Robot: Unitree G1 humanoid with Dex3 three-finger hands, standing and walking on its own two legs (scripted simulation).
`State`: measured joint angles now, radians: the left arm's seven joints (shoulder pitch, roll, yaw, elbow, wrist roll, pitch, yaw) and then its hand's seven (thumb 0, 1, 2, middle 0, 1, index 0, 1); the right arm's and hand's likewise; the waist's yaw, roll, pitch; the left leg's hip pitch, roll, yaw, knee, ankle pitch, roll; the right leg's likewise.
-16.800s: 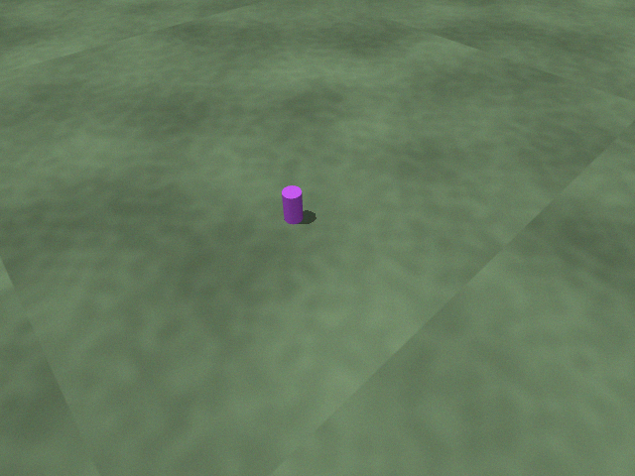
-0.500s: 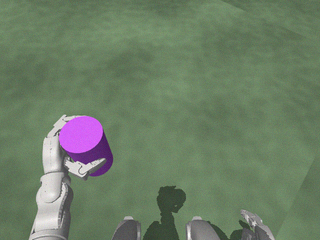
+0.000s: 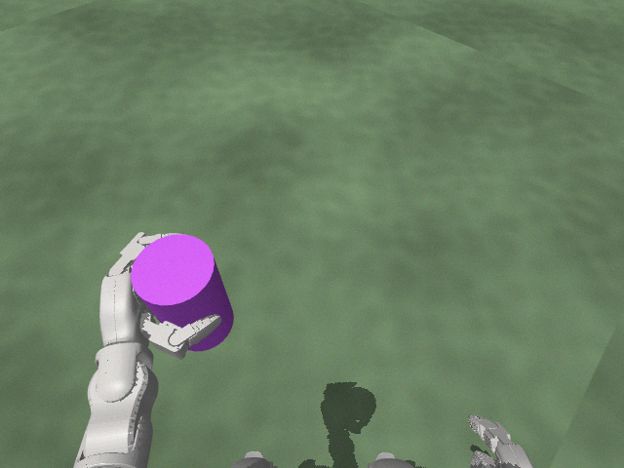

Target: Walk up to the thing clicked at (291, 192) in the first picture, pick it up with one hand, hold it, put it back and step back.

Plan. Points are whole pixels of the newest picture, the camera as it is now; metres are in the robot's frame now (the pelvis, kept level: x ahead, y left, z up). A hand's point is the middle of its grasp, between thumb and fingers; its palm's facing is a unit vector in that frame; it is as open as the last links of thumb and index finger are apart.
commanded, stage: lift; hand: left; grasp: from the side
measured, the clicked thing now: (189, 297) +0.34 +0.17 +0.03
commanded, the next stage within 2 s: hold in 0.30 s
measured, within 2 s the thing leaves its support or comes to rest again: neither
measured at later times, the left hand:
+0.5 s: hand (181, 283) +0.34 +0.17 +0.07, palm faces +0.18 -0.98 +0.00, open 11.7 cm
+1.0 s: hand (181, 281) +0.33 +0.16 +0.08, palm faces +0.17 -0.98 +0.00, open 11.6 cm
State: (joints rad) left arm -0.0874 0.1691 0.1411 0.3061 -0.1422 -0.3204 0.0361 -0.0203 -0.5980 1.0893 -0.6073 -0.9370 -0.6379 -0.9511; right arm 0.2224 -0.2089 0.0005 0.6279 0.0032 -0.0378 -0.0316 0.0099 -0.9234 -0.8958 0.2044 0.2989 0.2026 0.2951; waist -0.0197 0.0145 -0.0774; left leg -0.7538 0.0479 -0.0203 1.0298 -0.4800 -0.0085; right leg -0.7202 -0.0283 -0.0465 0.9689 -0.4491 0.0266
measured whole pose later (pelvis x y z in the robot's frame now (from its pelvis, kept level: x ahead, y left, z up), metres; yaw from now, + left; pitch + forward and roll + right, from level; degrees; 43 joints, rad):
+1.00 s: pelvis +0.00 -0.01 +0.02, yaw +0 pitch +6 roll -1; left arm -0.09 0.15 0.13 0.33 -0.14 -0.30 0.04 -0.02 -0.53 1.01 -0.60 -0.91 -0.63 -0.92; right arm 0.22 -0.21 0.00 0.65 0.00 -0.03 -0.02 0.01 -0.93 -0.90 0.20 0.30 0.20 0.30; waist -0.02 0.02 -0.04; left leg -0.56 0.05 -0.01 0.87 -0.41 -0.02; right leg -0.54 -0.03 -0.04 0.82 -0.39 0.02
